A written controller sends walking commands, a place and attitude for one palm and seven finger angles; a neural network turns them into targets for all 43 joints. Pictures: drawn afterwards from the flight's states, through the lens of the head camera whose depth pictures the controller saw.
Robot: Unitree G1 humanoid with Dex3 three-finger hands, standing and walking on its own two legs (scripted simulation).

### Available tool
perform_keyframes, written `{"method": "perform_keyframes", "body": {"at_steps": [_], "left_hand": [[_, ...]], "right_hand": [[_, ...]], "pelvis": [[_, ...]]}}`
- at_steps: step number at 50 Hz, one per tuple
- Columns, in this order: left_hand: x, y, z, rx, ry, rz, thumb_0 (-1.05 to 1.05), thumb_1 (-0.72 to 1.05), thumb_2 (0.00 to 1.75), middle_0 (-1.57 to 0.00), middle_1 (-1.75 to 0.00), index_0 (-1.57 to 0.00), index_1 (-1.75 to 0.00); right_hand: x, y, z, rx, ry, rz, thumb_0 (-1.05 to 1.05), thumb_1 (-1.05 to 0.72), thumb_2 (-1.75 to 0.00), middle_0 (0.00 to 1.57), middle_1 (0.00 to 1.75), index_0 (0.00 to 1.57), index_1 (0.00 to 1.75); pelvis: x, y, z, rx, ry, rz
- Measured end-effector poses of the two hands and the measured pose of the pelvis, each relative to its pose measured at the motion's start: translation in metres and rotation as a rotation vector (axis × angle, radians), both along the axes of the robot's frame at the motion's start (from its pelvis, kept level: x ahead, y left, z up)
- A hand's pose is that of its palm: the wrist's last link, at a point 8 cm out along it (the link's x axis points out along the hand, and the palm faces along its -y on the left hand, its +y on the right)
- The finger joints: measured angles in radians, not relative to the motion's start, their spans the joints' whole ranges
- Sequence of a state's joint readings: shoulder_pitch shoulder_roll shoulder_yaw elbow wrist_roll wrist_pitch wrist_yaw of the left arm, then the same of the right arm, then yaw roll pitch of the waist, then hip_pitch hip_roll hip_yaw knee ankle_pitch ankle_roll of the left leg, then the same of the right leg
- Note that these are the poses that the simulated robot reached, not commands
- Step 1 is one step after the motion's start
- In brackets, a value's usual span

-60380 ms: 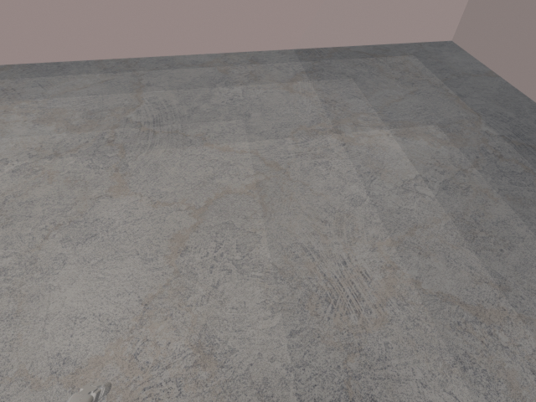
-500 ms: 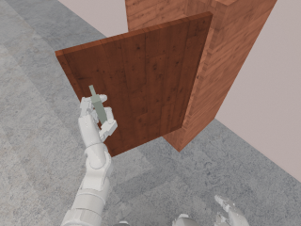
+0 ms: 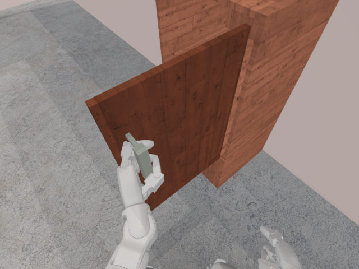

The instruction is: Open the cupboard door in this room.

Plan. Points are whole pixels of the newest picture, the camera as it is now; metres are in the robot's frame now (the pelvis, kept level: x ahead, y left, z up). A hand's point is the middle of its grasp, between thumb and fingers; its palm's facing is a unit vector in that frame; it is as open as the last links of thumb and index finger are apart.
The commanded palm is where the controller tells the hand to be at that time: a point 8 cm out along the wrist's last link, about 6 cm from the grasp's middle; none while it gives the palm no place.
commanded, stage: open thumb and fingers to let go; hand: left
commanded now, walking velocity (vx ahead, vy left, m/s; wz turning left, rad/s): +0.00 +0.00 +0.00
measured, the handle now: (139, 158) +0.35 +0.11 +0.05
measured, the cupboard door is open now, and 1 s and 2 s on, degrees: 89 88 89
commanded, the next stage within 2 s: slide the hand sideways off the handle in 0.72 s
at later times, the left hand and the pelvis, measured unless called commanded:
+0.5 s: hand (152, 169) +0.31 +0.07 +0.06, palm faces +0.32 -0.95 +0.00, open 13.6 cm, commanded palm +0.27 +0.12 +0.05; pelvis -0.02 +0.01 +0.00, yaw +0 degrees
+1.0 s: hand (144, 183) +0.29 +0.09 +0.05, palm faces -0.15 -0.98 -0.15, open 16.0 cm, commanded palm +0.27 +0.13 +0.05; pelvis -0.02 +0.03 -0.01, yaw +0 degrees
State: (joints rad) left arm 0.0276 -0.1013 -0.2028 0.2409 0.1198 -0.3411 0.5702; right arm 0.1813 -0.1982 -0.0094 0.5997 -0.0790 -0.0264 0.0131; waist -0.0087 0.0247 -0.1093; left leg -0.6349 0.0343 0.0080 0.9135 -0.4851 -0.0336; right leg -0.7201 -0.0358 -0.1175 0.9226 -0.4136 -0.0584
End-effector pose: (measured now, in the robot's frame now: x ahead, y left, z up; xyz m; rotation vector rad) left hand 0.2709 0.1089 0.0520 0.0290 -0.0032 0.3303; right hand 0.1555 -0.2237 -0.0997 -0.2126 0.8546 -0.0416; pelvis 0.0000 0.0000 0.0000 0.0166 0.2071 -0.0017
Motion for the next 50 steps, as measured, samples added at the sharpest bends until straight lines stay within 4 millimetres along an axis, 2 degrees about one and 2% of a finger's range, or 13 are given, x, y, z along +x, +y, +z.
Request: {"method": "perform_keyframes", "body": {"at_steps": [7, 20, 25, 32, 43, 48, 50], "left_hand": [[0.008, 0.006, 0.001, -0.007, 0.010, 0.020, 0.01, 0.50, 0.72, -0.37, -1.31, -0.36, -1.31], [0.005, 0.009, 0.005, -0.012, -0.018, 0.001, 0.00, -0.22, 0.42, -0.32, -1.22, -0.32, -1.22], [0.007, 0.010, 0.005, -0.024, -0.019, -0.008, -0.01, -0.39, 0.35, -0.29, -1.12, -0.29, -1.12], [0.008, 0.007, 0.004, -0.020, -0.021, -0.019, -0.01, -0.47, 0.31, -0.26, -0.87, -0.25, -0.86], [0.006, 0.013, 0.004, -0.004, -0.022, -0.063, -0.01, -0.49, 0.30, -0.40, -0.63, -0.37, -0.64], [0.004, 0.031, 0.002, 0.129, -0.038, -0.373, -0.01, -0.49, 0.30, -0.32, -0.49, -0.23, -0.50], [0.003, 0.036, 0.003, 0.128, -0.021, -0.487, -0.02, -0.49, 0.30, -0.28, -0.44, -0.18, -0.44]], "right_hand": [[0.005, 0.007, -0.003, 0.020, -0.020, 0.011, 0.01, -0.91, -0.90, 0.20, 0.29, 0.20, 0.30], [-0.015, 0.008, -0.005, 0.008, 0.006, 0.007, 0.01, -0.91, -0.90, 0.20, 0.30, 0.20, 0.30], [-0.022, 0.007, -0.005, -0.005, 0.016, -0.006, 0.01, -0.91, -0.90, 0.20, 0.30, 0.20, 0.30], [-0.027, 0.013, -0.005, -0.005, 0.021, -0.009, 0.01, -0.91, -0.90, 0.20, 0.30, 0.20, 0.30], [-0.021, 0.029, -0.003, 0.007, 0.006, 0.011, 0.01, -0.91, -0.90, 0.20, 0.30, 0.20, 0.30], [-0.023, 0.031, -0.002, -0.002, -0.011, 0.019, 0.01, -0.91, -0.90, 0.20, 0.30, 0.20, 0.30], [-0.024, 0.031, -0.002, 0.002, -0.025, 0.008, 0.01, -0.91, -0.90, 0.20, 0.30, 0.20, 0.30]], "pelvis": [[-0.006, -0.002, -0.001, 0.005, 0.001, 0.003], [-0.014, 0.002, -0.001, 0.003, -0.010, 0.003], [-0.016, 0.007, -0.002, 0.000, -0.007, -0.001], [-0.018, 0.014, -0.002, -0.003, -0.005, -0.006], [-0.019, 0.022, -0.002, -0.009, -0.010, -0.006], [-0.022, 0.026, -0.005, -0.011, -0.016, 0.005], [-0.022, 0.029, -0.005, -0.017, -0.026, 0.008]]}}
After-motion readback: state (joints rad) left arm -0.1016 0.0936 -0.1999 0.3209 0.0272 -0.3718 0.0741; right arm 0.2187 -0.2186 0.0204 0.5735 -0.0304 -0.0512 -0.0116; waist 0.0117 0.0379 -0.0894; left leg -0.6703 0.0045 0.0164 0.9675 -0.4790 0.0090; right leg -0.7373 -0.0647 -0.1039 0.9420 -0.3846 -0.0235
